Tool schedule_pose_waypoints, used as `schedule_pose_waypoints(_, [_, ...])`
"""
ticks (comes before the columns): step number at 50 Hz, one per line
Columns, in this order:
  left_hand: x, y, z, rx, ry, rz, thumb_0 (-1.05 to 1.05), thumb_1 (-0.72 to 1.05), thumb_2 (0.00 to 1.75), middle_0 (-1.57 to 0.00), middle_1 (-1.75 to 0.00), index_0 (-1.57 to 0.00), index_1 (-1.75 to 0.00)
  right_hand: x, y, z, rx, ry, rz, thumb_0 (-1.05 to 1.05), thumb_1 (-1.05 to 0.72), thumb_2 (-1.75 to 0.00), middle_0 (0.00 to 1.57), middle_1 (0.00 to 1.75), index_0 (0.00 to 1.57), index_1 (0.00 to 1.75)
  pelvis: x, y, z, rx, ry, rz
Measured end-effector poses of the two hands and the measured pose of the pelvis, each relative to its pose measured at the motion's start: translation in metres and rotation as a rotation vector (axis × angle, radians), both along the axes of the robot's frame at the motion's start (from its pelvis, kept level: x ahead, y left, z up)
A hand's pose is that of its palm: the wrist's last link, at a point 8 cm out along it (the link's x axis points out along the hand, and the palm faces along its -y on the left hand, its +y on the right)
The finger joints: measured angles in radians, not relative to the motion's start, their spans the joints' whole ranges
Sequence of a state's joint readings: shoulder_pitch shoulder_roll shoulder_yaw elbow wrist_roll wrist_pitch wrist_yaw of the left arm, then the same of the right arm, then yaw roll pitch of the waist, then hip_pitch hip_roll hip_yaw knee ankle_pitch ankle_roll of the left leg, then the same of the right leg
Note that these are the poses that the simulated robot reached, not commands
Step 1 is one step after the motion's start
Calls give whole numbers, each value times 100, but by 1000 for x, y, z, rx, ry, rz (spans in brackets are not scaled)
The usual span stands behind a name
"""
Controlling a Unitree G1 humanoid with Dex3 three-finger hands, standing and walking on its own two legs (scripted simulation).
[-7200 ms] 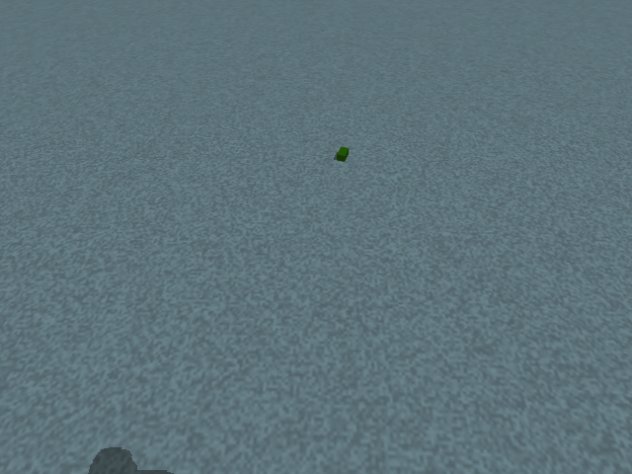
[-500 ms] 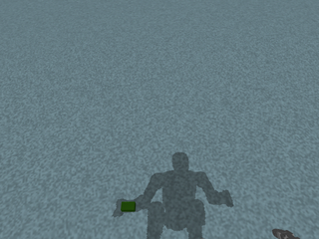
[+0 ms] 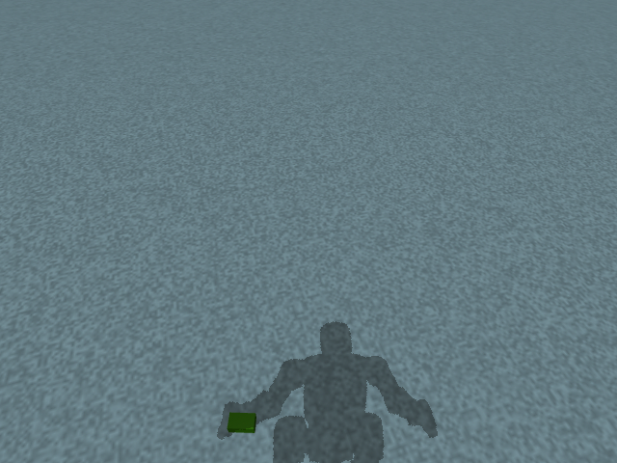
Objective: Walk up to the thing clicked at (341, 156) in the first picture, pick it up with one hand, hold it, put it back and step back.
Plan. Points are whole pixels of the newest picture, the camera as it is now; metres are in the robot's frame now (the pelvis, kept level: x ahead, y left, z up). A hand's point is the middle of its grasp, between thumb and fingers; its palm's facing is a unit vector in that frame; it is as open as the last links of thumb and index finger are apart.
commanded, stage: walk up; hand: left
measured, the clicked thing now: (242, 422) +0.42 +0.20 -0.76
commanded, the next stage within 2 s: stand in 0.68 s
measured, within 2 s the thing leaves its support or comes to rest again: neither
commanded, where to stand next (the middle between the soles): +0.04 +0.01 m, yaw -2 degrees
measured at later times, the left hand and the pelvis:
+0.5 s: hand out of the picture +0.07 +0.24 -0.15, palm faces +0.00 -0.94 -0.34, open 7.4 cm; pelvis +0.01 -0.01 +0.01, yaw +0 degrees
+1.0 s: hand out of the picture +0.11 +0.23 -0.15, palm faces -0.01 -0.95 -0.33, open 7.4 cm; pelvis +0.02 -0.02 +0.01, yaw +0 degrees
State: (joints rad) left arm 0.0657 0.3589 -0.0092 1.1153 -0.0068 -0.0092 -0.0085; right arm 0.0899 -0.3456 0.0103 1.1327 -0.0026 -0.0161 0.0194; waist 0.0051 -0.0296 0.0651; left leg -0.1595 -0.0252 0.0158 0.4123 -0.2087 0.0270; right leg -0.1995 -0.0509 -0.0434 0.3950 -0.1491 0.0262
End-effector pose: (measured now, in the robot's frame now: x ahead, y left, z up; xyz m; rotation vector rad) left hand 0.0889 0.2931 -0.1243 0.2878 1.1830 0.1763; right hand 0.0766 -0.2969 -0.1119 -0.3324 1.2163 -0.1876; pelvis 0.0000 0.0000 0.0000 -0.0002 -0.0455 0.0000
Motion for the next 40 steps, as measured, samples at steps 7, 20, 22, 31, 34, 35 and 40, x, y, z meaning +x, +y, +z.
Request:
schedule_pose_waypoints(7, [-17,-3,3,9,48,25,0,90,90,-20,-30,-20,-30,31,-6,5,2,-57,18,0,-90,-90,20,30,21,30,2,-5,3,1,4,4])
schedule_pose_waypoints(20, [-29,-6,8,30,88,50,1,90,90,-20,-30,-20,-30,32,-5,-3,35,-26,13,0,-90,-90,20,30,21,30,6,-12,5,0,8,4])
schedule_pose_waypoints(22, [-28,-7,8,29,88,48,1,90,90,-20,-30,-20,-30,27,-6,-4,37,-11,6,0,-90,-90,20,30,21,30,6,-13,5,0,9,4])
schedule_pose_waypoints(31, [-10,-12,8,20,63,35,0,90,90,-20,-30,-20,-30,5,-9,-7,30,41,-24,0,-90,-90,20,30,21,30,10,-13,6,1,10,4])
schedule_pose_waypoints(34, [-4,-13,8,16,52,30,0,90,90,-20,-30,-20,-30,2,-10,-6,26,47,-29,0,-90,-90,20,30,21,30,11,-13,6,1,11,5])
schedule_pose_waypoints(35, [-2,-13,8,16,48,27,0,90,90,-20,-30,-20,-30,1,-10,-6,24,49,-29,0,-90,-90,20,30,21,30,11,-13,6,1,11,4])
schedule_pose_waypoints(40, [6,-15,8,14,34,14,0,90,90,-20,-30,-20,-30,1,-10,-5,20,41,-27,0,-90,-90,20,30,21,30,14,-13,6,4,11,2])
